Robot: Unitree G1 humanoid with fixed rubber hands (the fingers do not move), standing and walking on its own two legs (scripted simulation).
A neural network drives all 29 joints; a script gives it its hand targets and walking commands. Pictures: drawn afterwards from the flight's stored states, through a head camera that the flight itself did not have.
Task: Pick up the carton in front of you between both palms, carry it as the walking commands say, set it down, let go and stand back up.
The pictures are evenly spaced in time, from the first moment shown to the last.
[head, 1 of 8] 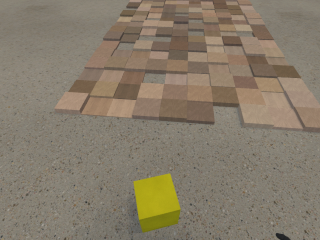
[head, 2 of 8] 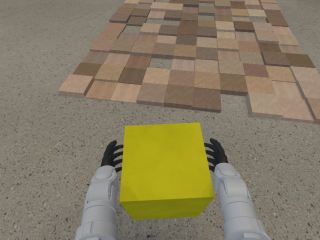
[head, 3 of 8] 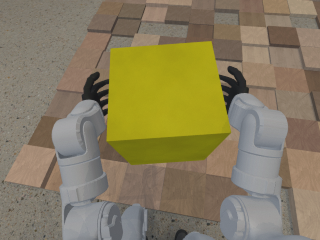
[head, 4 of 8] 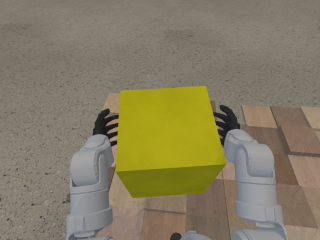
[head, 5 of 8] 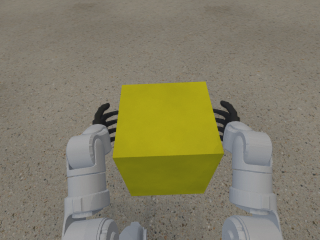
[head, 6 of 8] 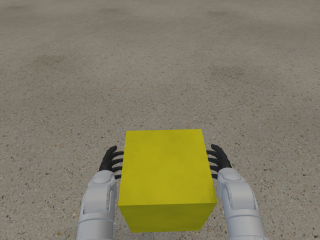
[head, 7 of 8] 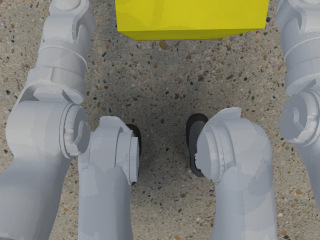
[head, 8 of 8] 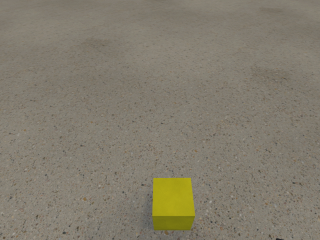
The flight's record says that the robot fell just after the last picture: no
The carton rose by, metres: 0.80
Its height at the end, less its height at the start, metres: +0.00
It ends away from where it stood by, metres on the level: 6.57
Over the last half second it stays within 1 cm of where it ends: yes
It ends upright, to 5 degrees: yes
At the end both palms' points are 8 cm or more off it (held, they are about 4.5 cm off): yes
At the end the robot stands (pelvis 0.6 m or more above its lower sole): yes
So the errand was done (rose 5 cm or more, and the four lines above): yes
